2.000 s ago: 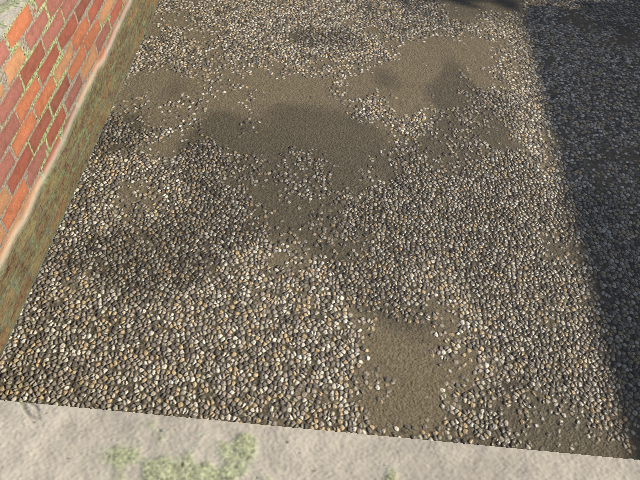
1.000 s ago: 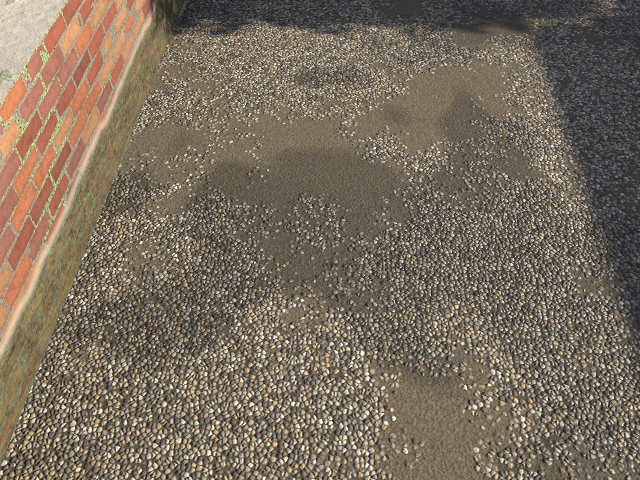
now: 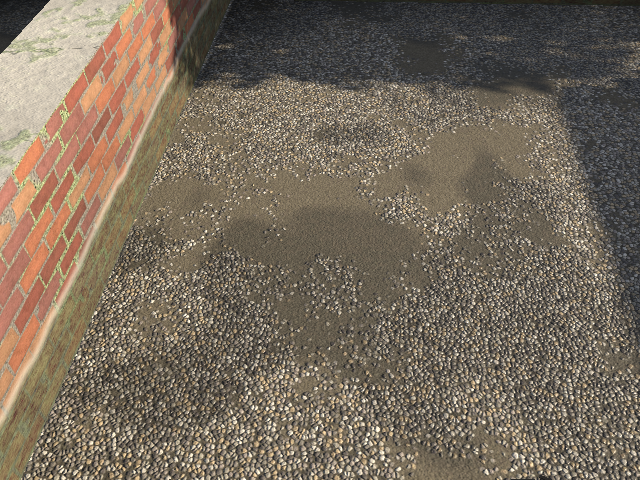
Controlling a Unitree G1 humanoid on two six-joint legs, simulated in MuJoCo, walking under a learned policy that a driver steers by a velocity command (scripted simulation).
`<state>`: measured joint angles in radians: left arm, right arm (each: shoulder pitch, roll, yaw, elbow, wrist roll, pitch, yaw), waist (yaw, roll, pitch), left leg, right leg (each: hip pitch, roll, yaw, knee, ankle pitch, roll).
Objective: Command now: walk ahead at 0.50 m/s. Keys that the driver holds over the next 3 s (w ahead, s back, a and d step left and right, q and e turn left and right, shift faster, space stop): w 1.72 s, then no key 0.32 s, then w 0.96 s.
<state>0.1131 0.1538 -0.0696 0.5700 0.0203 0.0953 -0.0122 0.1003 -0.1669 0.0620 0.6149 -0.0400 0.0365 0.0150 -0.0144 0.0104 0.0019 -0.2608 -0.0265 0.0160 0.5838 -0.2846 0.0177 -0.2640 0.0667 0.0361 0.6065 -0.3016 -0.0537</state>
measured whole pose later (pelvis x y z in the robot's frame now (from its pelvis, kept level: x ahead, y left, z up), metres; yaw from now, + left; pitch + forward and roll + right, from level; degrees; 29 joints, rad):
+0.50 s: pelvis +0.02 +0.00 +0.00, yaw -1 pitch -2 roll +0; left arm 0.07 0.19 -0.04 0.57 0.02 0.12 0.00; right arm 0.07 -0.16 0.04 0.67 -0.04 0.07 0.01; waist -0.03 0.00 0.03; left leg -0.23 -0.01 0.03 0.58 -0.32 0.02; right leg -0.23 0.08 0.05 0.59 -0.32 -0.05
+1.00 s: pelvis +0.02 +0.02 +0.00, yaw -1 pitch -1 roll +0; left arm 0.09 0.16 -0.05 0.58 0.03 0.10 0.00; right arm 0.09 -0.14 0.06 0.61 -0.04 0.05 0.01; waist -0.02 0.01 0.01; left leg -0.28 -0.02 0.04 0.65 -0.35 0.04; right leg -0.28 0.07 0.06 0.65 -0.35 -0.03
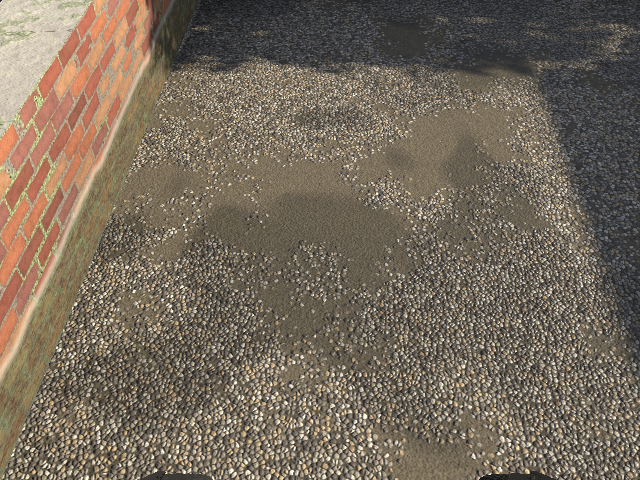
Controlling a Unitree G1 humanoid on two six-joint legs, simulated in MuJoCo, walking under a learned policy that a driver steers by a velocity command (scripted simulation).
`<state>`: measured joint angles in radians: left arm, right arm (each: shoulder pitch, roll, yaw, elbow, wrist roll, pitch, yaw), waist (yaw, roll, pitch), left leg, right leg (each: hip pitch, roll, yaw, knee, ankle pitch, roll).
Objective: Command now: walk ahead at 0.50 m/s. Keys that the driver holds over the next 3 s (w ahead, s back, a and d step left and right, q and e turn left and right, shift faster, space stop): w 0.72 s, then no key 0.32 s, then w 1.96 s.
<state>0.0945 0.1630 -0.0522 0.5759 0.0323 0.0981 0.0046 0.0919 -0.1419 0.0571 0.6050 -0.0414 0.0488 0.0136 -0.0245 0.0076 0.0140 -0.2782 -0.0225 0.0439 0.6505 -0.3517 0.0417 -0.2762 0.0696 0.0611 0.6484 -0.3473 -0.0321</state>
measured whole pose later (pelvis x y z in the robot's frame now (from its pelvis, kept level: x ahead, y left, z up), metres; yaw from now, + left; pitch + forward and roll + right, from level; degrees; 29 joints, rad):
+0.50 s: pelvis +0.00 +0.01 +0.00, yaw +0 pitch -1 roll +0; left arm 0.07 0.15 -0.05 0.57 0.03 0.10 0.01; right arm 0.11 -0.13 0.07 0.58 -0.03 0.04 0.02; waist -0.03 0.01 0.00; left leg -0.29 -0.03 0.06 0.68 -0.37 0.06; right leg -0.29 0.06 0.08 0.67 -0.36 -0.01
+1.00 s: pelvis +0.01 +0.03 +0.01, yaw -1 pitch +0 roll -1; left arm 0.09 0.13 -0.06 0.63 0.04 0.11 0.00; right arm 0.17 -0.12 0.09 0.62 -0.04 0.03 0.03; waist -0.02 0.01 -0.01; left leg -0.21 -0.04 0.07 0.49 -0.28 0.08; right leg -0.20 0.04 0.10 0.47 -0.27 0.01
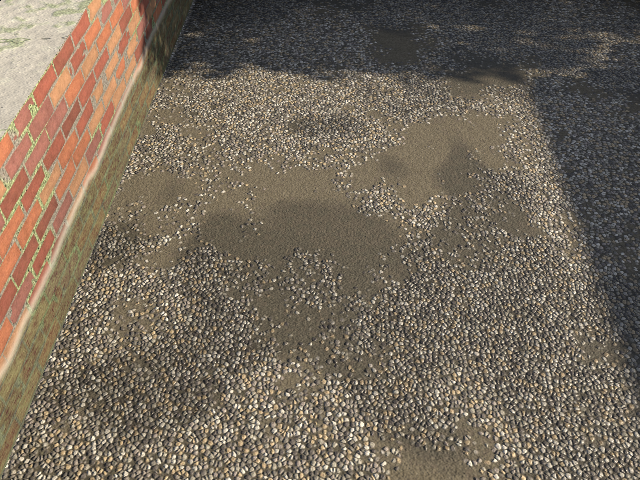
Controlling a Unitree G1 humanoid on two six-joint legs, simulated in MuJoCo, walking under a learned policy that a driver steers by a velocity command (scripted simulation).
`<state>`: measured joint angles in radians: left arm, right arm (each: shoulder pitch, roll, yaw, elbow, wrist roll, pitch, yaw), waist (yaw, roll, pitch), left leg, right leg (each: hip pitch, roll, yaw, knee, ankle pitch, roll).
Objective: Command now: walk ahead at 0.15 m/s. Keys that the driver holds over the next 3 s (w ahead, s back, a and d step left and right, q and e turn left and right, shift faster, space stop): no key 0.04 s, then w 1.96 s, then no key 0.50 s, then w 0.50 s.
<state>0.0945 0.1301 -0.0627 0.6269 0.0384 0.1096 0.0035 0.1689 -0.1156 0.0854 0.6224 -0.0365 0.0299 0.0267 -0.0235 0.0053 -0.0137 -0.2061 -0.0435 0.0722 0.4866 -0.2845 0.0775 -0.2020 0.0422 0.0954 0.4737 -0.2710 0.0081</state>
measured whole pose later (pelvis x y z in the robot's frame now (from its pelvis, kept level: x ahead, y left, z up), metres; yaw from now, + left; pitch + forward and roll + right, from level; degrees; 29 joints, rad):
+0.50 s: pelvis -0.01 +0.01 -0.01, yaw +0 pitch +0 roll -1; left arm 0.08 0.15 -0.06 0.60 0.04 0.10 0.02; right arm 0.12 -0.13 0.07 0.57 -0.03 0.04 0.02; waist -0.03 0.02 0.00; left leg -0.28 -0.05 0.08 0.63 -0.35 0.09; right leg -0.27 0.03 0.09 0.63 -0.35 0.02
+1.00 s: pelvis -0.01 +0.01 -0.02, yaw +0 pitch -1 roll -1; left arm 0.08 0.14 -0.05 0.60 0.04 0.10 0.02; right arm 0.14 -0.14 0.07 0.55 -0.03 0.04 0.01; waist -0.03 0.02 -0.01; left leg -0.30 -0.04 0.08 0.69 -0.38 0.09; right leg -0.29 0.05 0.10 0.68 -0.37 0.02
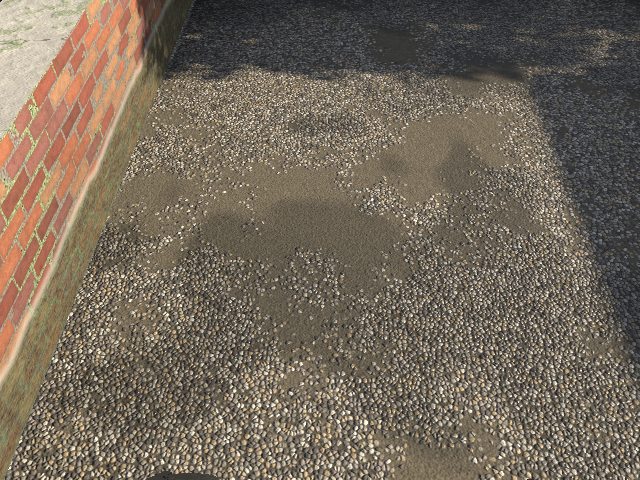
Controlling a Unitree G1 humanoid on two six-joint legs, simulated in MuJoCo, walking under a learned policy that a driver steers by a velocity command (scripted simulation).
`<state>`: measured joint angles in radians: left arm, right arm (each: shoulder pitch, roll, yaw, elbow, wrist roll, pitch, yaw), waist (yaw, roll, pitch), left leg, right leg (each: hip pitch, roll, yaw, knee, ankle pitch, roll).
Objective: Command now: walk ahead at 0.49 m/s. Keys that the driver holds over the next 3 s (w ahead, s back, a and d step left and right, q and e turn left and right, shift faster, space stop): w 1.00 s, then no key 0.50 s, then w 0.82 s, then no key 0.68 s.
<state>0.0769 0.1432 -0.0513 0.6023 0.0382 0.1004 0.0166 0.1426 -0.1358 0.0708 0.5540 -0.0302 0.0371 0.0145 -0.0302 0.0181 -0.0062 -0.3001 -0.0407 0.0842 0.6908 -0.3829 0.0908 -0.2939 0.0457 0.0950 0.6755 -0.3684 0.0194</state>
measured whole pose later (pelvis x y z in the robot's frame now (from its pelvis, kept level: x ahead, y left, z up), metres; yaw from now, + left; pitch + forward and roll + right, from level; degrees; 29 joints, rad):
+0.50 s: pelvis +0.00 +0.00 +0.00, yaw +0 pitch -1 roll -1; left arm 0.08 0.14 -0.05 0.60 0.04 0.10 0.02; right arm 0.15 -0.13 0.07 0.55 -0.03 0.04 0.01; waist -0.03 0.02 -0.01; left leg -0.30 -0.03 0.09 0.70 -0.39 0.09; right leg -0.29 0.05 0.10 0.68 -0.37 0.02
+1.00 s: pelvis +0.00 +0.00 +0.00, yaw +0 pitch -1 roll -1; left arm 0.08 0.14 -0.05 0.60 0.04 0.10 0.02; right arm 0.15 -0.13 0.07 0.55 -0.03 0.04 0.01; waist -0.03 0.02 -0.01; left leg -0.30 -0.03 0.09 0.71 -0.39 0.09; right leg -0.30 0.05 0.10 0.69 -0.38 0.02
